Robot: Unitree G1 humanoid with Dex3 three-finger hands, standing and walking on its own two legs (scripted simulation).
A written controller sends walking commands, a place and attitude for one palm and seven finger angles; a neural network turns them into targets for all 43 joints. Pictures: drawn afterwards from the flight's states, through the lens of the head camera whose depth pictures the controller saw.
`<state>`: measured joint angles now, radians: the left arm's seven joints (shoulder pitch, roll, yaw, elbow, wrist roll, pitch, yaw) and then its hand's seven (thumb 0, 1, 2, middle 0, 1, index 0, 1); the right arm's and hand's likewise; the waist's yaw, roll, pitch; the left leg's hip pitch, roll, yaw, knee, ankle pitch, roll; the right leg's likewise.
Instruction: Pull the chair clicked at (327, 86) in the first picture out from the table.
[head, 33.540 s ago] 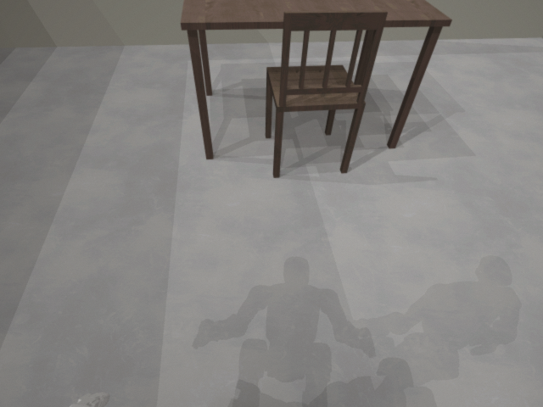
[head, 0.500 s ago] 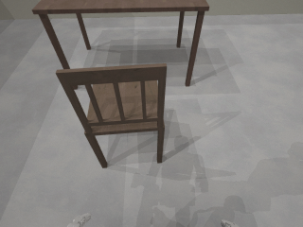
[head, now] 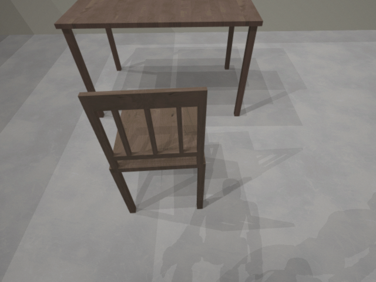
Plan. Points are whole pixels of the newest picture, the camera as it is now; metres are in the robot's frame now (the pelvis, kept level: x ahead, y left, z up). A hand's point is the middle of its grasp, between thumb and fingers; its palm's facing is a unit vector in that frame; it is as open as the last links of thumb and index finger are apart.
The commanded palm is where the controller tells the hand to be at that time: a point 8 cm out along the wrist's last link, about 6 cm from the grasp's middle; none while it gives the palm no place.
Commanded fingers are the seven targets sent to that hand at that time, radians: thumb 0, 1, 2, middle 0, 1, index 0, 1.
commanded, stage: let the arm hang, fingers relaxed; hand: left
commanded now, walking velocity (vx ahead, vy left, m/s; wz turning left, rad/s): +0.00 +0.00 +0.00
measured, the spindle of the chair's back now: (151, 132) +0.63 +0.18 -0.13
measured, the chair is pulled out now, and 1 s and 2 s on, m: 0.62 0.62 0.62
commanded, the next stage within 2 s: look to check the result in 0.36 s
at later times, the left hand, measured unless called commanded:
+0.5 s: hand out of the picture -0.01 +0.15 -0.18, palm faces +0.03 -0.99 -0.16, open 7.4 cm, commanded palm none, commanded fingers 0.00 0.90 0.90 -0.20 -0.30 -0.20 -0.30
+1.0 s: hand out of the picture +0.00 +0.15 -0.17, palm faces +0.03 -0.98 -0.17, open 7.4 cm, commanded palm none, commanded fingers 0.00 0.90 0.90 -0.20 -0.30 -0.20 -0.30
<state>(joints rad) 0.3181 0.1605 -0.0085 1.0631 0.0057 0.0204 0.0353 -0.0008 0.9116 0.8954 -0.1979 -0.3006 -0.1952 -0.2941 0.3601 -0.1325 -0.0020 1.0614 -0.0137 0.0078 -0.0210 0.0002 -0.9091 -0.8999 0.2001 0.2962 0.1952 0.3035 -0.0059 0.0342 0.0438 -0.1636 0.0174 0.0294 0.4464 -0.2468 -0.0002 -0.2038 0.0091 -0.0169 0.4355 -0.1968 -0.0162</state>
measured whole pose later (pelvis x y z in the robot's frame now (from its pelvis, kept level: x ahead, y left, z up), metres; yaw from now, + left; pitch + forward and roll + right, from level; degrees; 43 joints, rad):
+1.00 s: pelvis +0.01 +0.00 +0.00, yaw -1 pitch -1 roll +0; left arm 0.32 0.11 0.00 1.10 0.01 0.00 0.04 0.00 0.91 0.90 -0.20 -0.30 -0.20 -0.29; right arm 0.35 -0.10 -0.01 1.10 -0.01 -0.01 -0.04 0.00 -0.91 -0.90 0.20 0.30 0.20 0.30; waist 0.00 0.01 0.05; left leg -0.14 0.02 0.04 0.43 -0.26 -0.01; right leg -0.20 0.02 -0.01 0.44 -0.22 -0.02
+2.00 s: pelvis +0.02 +0.00 +0.00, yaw -1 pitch -1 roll +0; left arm 0.31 0.11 0.00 1.10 0.01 0.00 0.04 0.00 0.91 0.90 -0.20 -0.30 -0.20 -0.29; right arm 0.34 -0.10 -0.01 1.11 -0.01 -0.01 -0.04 0.00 -0.91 -0.90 0.20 0.30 0.20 0.30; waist 0.00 0.01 0.07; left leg -0.14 0.02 0.04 0.42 -0.26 -0.01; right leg -0.19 0.02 0.00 0.44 -0.22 -0.02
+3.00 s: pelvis +0.02 +0.00 +0.00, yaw +0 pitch -1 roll +0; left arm 0.32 0.11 0.00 1.10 0.01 0.00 0.04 0.00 0.91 0.90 -0.20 -0.30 -0.20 -0.29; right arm 0.34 -0.09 -0.01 1.11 -0.01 -0.01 -0.04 0.00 -0.91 -0.90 0.20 0.30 0.20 0.30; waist 0.00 0.00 0.07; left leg -0.13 0.02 0.04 0.43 -0.27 0.00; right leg -0.19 0.01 -0.01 0.43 -0.22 -0.01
